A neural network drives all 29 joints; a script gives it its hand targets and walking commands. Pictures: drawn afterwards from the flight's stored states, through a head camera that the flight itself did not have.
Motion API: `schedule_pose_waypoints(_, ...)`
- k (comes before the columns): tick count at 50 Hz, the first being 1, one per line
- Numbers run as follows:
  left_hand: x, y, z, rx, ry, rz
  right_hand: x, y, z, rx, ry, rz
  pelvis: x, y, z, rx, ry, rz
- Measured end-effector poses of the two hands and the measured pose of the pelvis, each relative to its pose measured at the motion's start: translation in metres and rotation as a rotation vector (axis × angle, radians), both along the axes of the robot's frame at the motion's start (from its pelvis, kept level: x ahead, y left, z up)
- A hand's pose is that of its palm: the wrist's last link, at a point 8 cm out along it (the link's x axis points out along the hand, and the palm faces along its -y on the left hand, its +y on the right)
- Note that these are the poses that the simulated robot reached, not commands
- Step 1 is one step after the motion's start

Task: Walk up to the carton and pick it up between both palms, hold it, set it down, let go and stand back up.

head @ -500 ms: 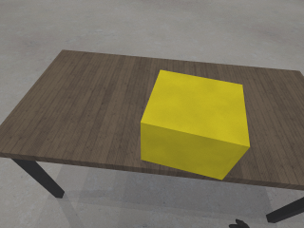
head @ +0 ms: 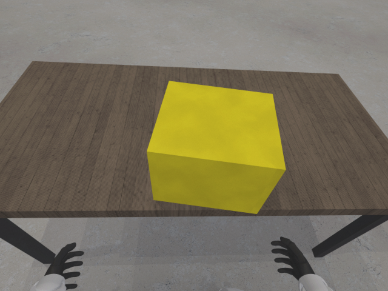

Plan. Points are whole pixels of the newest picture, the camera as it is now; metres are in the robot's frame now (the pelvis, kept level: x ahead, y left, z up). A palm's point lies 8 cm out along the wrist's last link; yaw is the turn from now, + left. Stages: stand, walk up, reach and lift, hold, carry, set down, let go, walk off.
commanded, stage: reach and lift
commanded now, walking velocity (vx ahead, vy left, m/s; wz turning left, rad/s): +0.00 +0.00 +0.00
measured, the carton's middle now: (212, 147) +0.47 -0.05 -0.01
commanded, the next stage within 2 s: none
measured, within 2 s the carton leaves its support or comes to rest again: neither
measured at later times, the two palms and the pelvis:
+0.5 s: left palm (57, 259) +0.19 +0.28 -0.06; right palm (295, 252) +0.21 -0.21 -0.05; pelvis +0.04 +0.02 +0.02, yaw -1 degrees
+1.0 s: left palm (64, 247) +0.21 +0.26 -0.04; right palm (306, 254) +0.20 -0.23 -0.03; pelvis +0.05 +0.04 +0.02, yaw -2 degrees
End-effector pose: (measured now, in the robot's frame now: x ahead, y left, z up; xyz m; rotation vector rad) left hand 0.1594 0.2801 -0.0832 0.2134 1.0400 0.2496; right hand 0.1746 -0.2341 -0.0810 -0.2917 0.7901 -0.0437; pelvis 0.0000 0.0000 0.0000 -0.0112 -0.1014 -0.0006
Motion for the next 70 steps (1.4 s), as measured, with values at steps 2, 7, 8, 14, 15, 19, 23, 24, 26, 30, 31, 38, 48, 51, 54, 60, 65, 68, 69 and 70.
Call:
schedule_pose_waypoints(2, 0.003, -0.003, 0.001, -0.014, -0.002, 0.008, 0.003, -0.003, 0.006, -0.001, -0.010, -0.010, 0.004, -0.002, 0.003, 0.005, 0.007, -0.006)
schedule_pose_waypoints(7, 0.008, -0.004, 0.005, -0.029, -0.032, 0.023, 0.018, -0.002, 0.018, 0.001, -0.043, -0.014, 0.012, -0.003, 0.007, 0.009, 0.030, -0.010)
schedule_pose_waypoints(8, 0.010, -0.003, 0.006, -0.030, -0.042, 0.024, 0.021, -0.001, 0.019, 0.003, -0.051, -0.013, 0.013, -0.002, 0.008, 0.008, 0.035, -0.009)
schedule_pose_waypoints(14, 0.018, 0.001, 0.014, -0.038, -0.107, 0.008, 0.031, 0.012, 0.021, 0.030, -0.089, -0.015, 0.024, 0.004, 0.013, 0.002, 0.046, 0.000)
schedule_pose_waypoints(15, 0.018, 0.001, 0.015, -0.041, -0.117, 0.004, 0.031, 0.014, 0.021, 0.034, -0.093, -0.017, 0.027, 0.006, 0.014, 0.000, 0.046, 0.001)
schedule_pose_waypoints(19, 0.022, 0.000, 0.019, -0.059, -0.156, -0.008, 0.031, 0.018, 0.023, 0.041, -0.110, -0.030, 0.034, 0.013, 0.018, -0.005, 0.048, -0.001)
schedule_pose_waypoints(23, 0.029, -0.002, 0.024, -0.074, -0.201, -0.023, 0.034, 0.019, 0.027, 0.044, -0.136, -0.042, 0.040, 0.021, 0.020, -0.009, 0.048, -0.007)
schedule_pose_waypoints(24, 0.032, -0.003, 0.025, -0.077, -0.214, -0.027, 0.035, 0.019, 0.029, 0.045, -0.144, -0.045, 0.041, 0.023, 0.021, -0.010, 0.048, -0.009)
schedule_pose_waypoints(26, 0.037, -0.004, 0.027, -0.083, -0.240, -0.037, 0.037, 0.019, 0.032, 0.047, -0.160, -0.050, 0.044, 0.026, 0.021, -0.012, 0.047, -0.013)
schedule_pose_waypoints(30, 0.047, -0.009, 0.032, -0.095, -0.290, -0.054, 0.042, 0.017, 0.039, 0.052, -0.192, -0.059, 0.048, 0.032, 0.022, -0.015, 0.043, -0.021)
schedule_pose_waypoints(31, 0.049, -0.010, 0.033, -0.098, -0.302, -0.058, 0.043, 0.017, 0.041, 0.053, -0.199, -0.062, 0.049, 0.033, 0.023, -0.016, 0.042, -0.022)
schedule_pose_waypoints(38, 0.056, -0.016, 0.039, -0.112, -0.375, -0.075, 0.041, 0.012, 0.048, 0.065, -0.239, -0.084, 0.054, 0.038, 0.023, -0.019, 0.036, -0.033)
schedule_pose_waypoints(48, 0.053, -0.019, 0.046, -0.117, -0.472, -0.095, 0.028, 0.008, 0.052, 0.099, -0.303, -0.132, 0.052, 0.036, 0.023, -0.016, 0.030, -0.042)
schedule_pose_waypoints(51, 0.052, -0.019, 0.048, -0.118, -0.502, -0.103, 0.023, 0.007, 0.053, 0.111, -0.327, -0.148, 0.050, 0.035, 0.022, -0.015, 0.027, -0.044)
schedule_pose_waypoints(54, 0.050, -0.019, 0.051, -0.120, -0.532, -0.112, 0.018, 0.007, 0.053, 0.122, -0.352, -0.164, 0.048, 0.034, 0.022, -0.013, 0.025, -0.046)
schedule_pose_waypoints(60, 0.046, -0.020, 0.057, -0.128, -0.588, -0.130, 0.012, 0.006, 0.055, 0.142, -0.405, -0.191, 0.042, 0.033, 0.021, -0.009, 0.023, -0.049)
schedule_pose_waypoints(65, 0.049, -0.021, 0.062, -0.132, -0.635, -0.143, 0.016, 0.006, 0.058, 0.159, -0.450, -0.202, 0.035, 0.032, 0.019, -0.005, 0.029, -0.046)
schedule_pose_waypoints(68, 0.056, -0.022, 0.065, -0.133, -0.669, -0.155, 0.022, 0.006, 0.060, 0.172, -0.477, -0.209, 0.031, 0.031, 0.017, -0.003, 0.034, -0.043)
schedule_pose_waypoints(69, 0.059, -0.022, 0.066, -0.133, -0.681, -0.159, 0.024, 0.006, 0.061, 0.177, -0.486, -0.211, 0.030, 0.031, 0.017, -0.002, 0.036, -0.042)
schedule_pose_waypoints(70, 0.062, -0.023, 0.068, -0.134, -0.694, -0.164, 0.026, 0.005, 0.061, 0.181, -0.495, -0.214, 0.029, 0.031, 0.016, -0.002, 0.037, -0.041)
